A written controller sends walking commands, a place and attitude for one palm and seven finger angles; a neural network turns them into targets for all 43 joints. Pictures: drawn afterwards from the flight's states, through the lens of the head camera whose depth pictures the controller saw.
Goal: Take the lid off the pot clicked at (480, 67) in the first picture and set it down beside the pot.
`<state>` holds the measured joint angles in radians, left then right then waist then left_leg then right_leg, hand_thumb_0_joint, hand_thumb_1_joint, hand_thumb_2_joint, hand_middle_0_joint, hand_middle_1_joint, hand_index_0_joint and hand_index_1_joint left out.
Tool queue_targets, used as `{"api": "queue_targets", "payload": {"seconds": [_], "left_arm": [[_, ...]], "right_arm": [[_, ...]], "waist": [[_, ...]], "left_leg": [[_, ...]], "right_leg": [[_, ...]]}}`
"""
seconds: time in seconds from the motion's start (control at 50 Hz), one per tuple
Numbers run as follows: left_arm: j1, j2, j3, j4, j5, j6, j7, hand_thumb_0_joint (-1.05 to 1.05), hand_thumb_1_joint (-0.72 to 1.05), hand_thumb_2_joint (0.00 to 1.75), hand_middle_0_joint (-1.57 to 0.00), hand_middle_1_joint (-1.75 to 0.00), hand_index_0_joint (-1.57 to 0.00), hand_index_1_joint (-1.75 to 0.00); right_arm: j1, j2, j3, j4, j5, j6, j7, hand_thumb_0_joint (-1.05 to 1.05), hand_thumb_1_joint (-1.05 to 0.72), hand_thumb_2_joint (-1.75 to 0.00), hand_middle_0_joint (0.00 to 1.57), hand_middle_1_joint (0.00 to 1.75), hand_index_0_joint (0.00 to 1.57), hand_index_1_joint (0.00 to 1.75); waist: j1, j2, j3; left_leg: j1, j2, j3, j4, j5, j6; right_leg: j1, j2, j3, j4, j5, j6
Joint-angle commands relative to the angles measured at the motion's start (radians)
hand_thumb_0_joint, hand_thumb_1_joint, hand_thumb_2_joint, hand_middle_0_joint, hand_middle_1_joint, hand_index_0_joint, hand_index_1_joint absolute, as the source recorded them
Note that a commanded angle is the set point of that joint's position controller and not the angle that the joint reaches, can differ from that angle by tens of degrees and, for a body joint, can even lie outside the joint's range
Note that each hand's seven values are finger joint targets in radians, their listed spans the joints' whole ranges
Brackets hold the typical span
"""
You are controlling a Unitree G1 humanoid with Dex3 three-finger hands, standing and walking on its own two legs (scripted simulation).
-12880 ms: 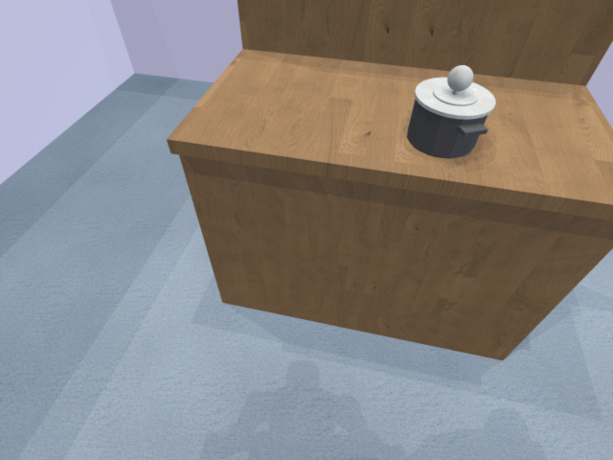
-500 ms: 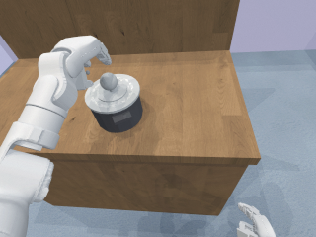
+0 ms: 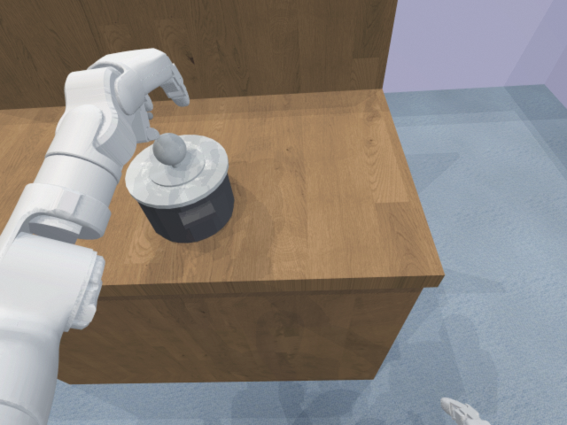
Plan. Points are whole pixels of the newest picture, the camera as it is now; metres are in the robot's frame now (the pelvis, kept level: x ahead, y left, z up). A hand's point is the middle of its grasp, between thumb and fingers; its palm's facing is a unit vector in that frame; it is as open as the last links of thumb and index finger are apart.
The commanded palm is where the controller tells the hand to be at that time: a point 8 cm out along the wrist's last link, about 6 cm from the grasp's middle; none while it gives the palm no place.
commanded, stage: move the open hand above the knob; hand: left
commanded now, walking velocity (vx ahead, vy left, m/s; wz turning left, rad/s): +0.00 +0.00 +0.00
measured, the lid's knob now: (169, 149) +0.49 +0.17 +0.14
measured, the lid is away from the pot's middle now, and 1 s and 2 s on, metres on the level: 0.00 0.00 0.00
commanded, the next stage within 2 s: lower the open fingers around the knob in 0.52 s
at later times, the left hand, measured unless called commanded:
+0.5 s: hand (144, 122) +0.46 +0.17 +0.21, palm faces -0.23 -0.03 -0.97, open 10.3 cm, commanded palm +0.44 +0.17 +0.28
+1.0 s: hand (148, 131) +0.46 +0.17 +0.20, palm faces -0.28 -0.07 -0.96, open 10.3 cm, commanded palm +0.44 +0.17 +0.25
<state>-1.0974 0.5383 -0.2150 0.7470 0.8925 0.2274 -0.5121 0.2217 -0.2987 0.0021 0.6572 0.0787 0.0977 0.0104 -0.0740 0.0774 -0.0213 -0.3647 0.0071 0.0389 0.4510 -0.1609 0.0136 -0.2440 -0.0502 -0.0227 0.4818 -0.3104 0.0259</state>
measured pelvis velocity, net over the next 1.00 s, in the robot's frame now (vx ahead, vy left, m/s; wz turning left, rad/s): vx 0.00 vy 0.00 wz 0.01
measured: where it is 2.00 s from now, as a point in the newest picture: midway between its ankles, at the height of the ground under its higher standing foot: outside the picture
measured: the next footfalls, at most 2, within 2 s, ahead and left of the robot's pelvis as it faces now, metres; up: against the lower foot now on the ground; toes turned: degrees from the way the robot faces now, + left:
none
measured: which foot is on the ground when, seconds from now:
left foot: down 0.00-1.00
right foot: down 0.00-1.00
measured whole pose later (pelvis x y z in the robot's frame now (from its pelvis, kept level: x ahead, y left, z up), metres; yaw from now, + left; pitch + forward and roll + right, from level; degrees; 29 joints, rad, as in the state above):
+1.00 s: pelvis +0.00 +0.00 +0.00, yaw +1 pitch +4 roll +0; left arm -1.04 0.51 -0.24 0.70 0.88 0.27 -0.52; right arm 0.20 -0.29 0.01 0.65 0.08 0.10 0.01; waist -0.05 0.07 -0.03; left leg -0.37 0.00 0.03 0.46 -0.17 0.02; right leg -0.24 -0.05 -0.03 0.48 -0.31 0.03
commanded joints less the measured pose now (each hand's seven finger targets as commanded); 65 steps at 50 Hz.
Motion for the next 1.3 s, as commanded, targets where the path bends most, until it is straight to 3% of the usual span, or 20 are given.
{"api": "queue_targets", "payload": {"seconds": [0.0,0.12,0.14,0.22,0.3,0.36,0.4,0.46,0.54,0.62,0.64,0.82,0.88,0.92,0.96,1.0,1.06,1.12,1.18,1.28], "left_arm": [[-0.535,0.178,0.035,-0.268,0.01,-0.017,0.049,0.0,-0.39,1.6,-0.84,-0.08,-0.84,-0.08],[-0.526,0.267,0.114,-0.238,0.014,-0.006,0.048,0.0,-0.39,1.6,-0.84,-0.08,-0.84,-0.08],[-0.518,0.224,0.083,-0.225,0.012,-0.002,0.044,0.0,-0.39,1.6,-0.84,-0.08,-0.84,-0.08],[-0.531,0.292,0.134,-0.297,0.017,-0.009,0.055,0.0,-0.39,1.6,-0.84,-0.08,-0.84,-0.08],[-0.427,0.216,0.087,-0.248,-0.002,0.004,0.045,0.0,-0.39,1.6,-0.84,-0.08,-0.84,-0.08],[-0.42,0.231,0.09,-0.223,0.012,0.021,0.038,0.0,-0.39,1.6,-0.84,-0.08,-0.84,-0.08],[-0.48,0.18,0.045,-0.344,-0.007,0.021,0.034,0.0,-0.39,1.6,-0.84,-0.08,-0.84,-0.08],[-0.519,0.259,0.098,-0.342,0.012,0.017,0.036,0.0,-0.39,1.6,-0.84,-0.08,-0.84,-0.08],[-0.503,0.267,0.117,-0.313,0.011,0.012,0.042,0.0,-0.39,1.6,-0.84,-0.08,-0.84,-0.08],[-0.424,0.193,0.062,-0.172,-0.002,0.044,0.039,0.0,-0.39,1.6,-0.84,-0.08,-0.84,-0.08],[-0.46,0.136,0.011,-0.208,-0.004,0.052,0.031,0.0,-0.39,1.6,-0.84,-0.08,-0.84,-0.08],[-0.577,0.264,0.097,-0.309,0.008,0.037,0.037,0.0,-0.39,1.6,-0.84,-0.08,-0.84,-0.08],[-0.48,0.195,0.058,-0.194,0.006,0.043,0.029,0.0,-0.39,1.6,-0.84,-0.08,-0.84,-0.08],[-0.419,0.192,0.071,-0.232,-0.004,0.037,0.032,0.0,-0.39,1.6,-0.84,-0.08,-0.84,-0.08],[-0.337,0.175,0.067,-0.168,-0.003,0.036,0.03,0.0,-0.39,1.6,-0.84,-0.08,-0.84,-0.08],[-0.364,0.137,0.03,-0.199,-0.013,0.033,0.035,0.0,-0.39,1.6,-0.84,-0.08,-0.84,-0.08],[-0.479,0.223,0.09,-0.329,0.006,0.028,0.047,0.0,-0.39,1.6,-0.84,-0.08,-0.84,-0.08],[-0.513,0.253,0.108,-0.286,0.006,0.027,0.056,0.0,-0.39,1.6,-0.84,-0.08,-0.84,-0.08],[-0.456,0.189,0.06,-0.114,0.008,0.035,0.056,0.0,-0.39,1.6,-0.84,-0.08,-0.84,-0.08],[-0.452,0.104,-0.001,-0.199,0.006,0.02,0.054,0.0,-0.39,1.6,-0.84,-0.08,-0.84,-0.08]], "right_arm": [[-0.069,-0.11,-0.047,-0.151,-0.005,-0.047,-0.003,0.0,-0.9,-0.9,0.2,0.3,0.2,0.3],[-0.058,-0.118,-0.043,-0.135,-0.003,-0.037,-0.002,0.0,-0.9,-0.9,0.2,0.3,0.2,0.3],[-0.07,-0.114,-0.042,-0.142,-0.004,-0.039,-0.003,0.0,-0.9,-0.9,0.2,0.3,0.2,0.3],[-0.069,-0.114,-0.041,-0.143,-0.008,-0.044,-0.004,0.0,-0.9,-0.9,0.2,0.3,0.2,0.3],[-0.084,-0.113,-0.04,-0.148,0.0,-0.035,0.003,0.0,-0.9,-0.9,0.2,0.3,0.2,0.3],[-0.106,-0.111,-0.032,-0.151,0.006,-0.025,0.003,0.0,-0.9,-0.9,0.2,0.3,0.2,0.3],[-0.119,-0.107,-0.04,-0.166,0.003,-0.025,0.005,0.0,-0.9,-0.9,0.2,0.3,0.2,0.3],[-0.111,-0.106,-0.033,-0.158,-0.001,-0.031,-0.002,0.0,-0.9,-0.9,0.2,0.3,0.2,0.3],[-0.105,-0.104,-0.032,-0.152,-0.005,-0.034,-0.005,0.0,-0.9,-0.9,0.2,0.3,0.2,0.3],[-0.111,-0.109,-0.025,-0.134,0.006,-0.019,0.001,0.0,-0.9,-0.9,0.2,0.3,0.2,0.3],[-0.12,-0.103,-0.025,-0.141,0.007,-0.019,0.004,0.0,-0.9,-0.9,0.2,0.3,0.2,0.3],[-0.101,-0.107,-0.031,-0.143,-0.004,-0.039,-0.012,0.0,-0.9,-0.9,0.2,0.3,0.2,0.3],[-0.094,-0.106,-0.029,-0.132,0.0,-0.039,-0.012,0.0,-0.9,-0.9,0.2,0.3,0.2,0.3],[-0.092,-0.109,-0.033,-0.143,-0.003,-0.037,-0.002,0.0,-0.9,-0.9,0.2,0.3,0.2,0.3],[-0.096,-0.107,-0.03,-0.149,0.001,-0.035,-0.002,0.0,-0.9,-0.9,0.2,0.3,0.2,0.3],[-0.101,-0.111,-0.033,-0.149,0.002,-0.025,-0.001,0.0,-0.9,-0.9,0.2,0.3,0.2,0.3],[-0.102,-0.106,-0.039,-0.161,-0.005,-0.036,-0.007,0.0,-0.9,-0.9,0.2,0.3,0.2,0.3],[-0.078,-0.108,-0.038,-0.138,-0.006,-0.038,-0.015,0.0,-0.9,-0.9,0.2,0.3,0.2,0.3],[-0.067,-0.107,-0.031,-0.117,0.0,-0.039,-0.023,0.0,-0.9,-0.9,0.2,0.3,0.2,0.3],[-0.075,-0.104,-0.041,-0.135,-0.006,-0.038,-0.013,0.0,-0.9,-0.9,0.2,0.3,0.2,0.3]], "waist": [[0.013,-0.048,-0.416],[0.019,-0.1,-0.411],[0.016,-0.091,-0.39],[0.028,-0.097,-0.45],[0.026,-0.095,-0.394],[0.029,-0.128,-0.355],[0.019,-0.088,-0.401],[0.021,-0.077,-0.431],[0.028,-0.067,-0.444],[0.026,-0.1,-0.35],[0.018,-0.099,-0.34],[0.017,-0.078,-0.476],[0.016,-0.092,-0.382],[0.031,-0.075,-0.404],[0.034,-0.125,-0.356],[0.021,-0.108,-0.336],[0.026,-0.082,-0.428],[0.015,-0.086,-0.432],[0.011,-0.128,-0.323],[0.006,-0.072,-0.396]], "left_leg": [[0.37,-0.047,-0.037,0.012,0.242,0.062],[0.34,-0.048,-0.029,0.0,0.222,0.061],[0.339,-0.051,-0.028,0.006,0.225,0.065],[0.366,-0.05,-0.029,0.011,0.273,0.066],[0.348,-0.048,-0.027,0.023,0.311,0.064],[0.317,-0.047,-0.02,0.009,0.246,0.059],[0.365,-0.051,-0.024,0.028,0.284,0.066],[0.38,-0.052,-0.032,0.024,0.274,0.064],[0.386,-0.052,-0.033,0.03,0.317,0.065],[0.313,-0.051,-0.026,0.008,0.241,0.053],[0.316,-0.053,-0.027,0.007,0.221,0.054],[0.383,-0.06,-0.041,0.022,0.26,0.067],[0.344,-0.059,-0.036,0.016,0.231,0.062],[0.358,-0.054,-0.04,0.019,0.279,0.059],[0.318,-0.054,-0.035,0.016,0.235,0.058],[0.317,-0.054,-0.03,0.018,0.219,0.06],[0.378,-0.053,-0.043,0.018,0.225,0.066],[0.374,-0.053,-0.047,0.014,0.22,0.065],[0.299,-0.056,-0.035,-0.004,0.123,0.062],[0.363,-0.054,-0.037,0.019,0.176,0.06]], "right_leg": [[-0.044,0.067,-0.04,-0.055,0.346,-0.058],[-0.022,0.068,-0.038,-0.058,0.357,-0.053],[-0.038,0.069,-0.039,-0.058,0.357,-0.055],[0.004,0.066,-0.031,-0.054,0.408,-0.053],[-0.016,0.063,-0.039,-0.053,0.425,-0.055],[-0.032,0.063,-0.041,-0.053,0.381,-0.05],[-0.031,0.06,-0.036,-0.054,0.406,-0.053],[-0.025,0.067,-0.032,-0.053,0.397,-0.054],[-0.017,0.067,-0.033,-0.047,0.422,-0.057],[-0.04,0.065,-0.046,-0.05,0.371,-0.054],[-0.055,0.066,-0.048,-0.054,0.358,-0.054],[0.005,0.068,-0.03,-0.05,0.42,-0.052],[-0.045,0.071,-0.043,-0.051,0.383,-0.054],[-0.028,0.07,-0.043,-0.045,0.401,-0.055],[-0.036,0.07,-0.047,-0.047,0.377,-0.053],[-0.047,0.068,-0.046,-0.053,0.363,-0.056],[-0.029,0.072,-0.037,-0.053,0.363,-0.056],[-0.023,0.077,-0.035,-0.054,0.37,-0.054],[-0.068,0.077,-0.045,-0.063,0.295,-0.052],[-0.08,0.075,-0.042,-0.055,0.323,-0.057]]}}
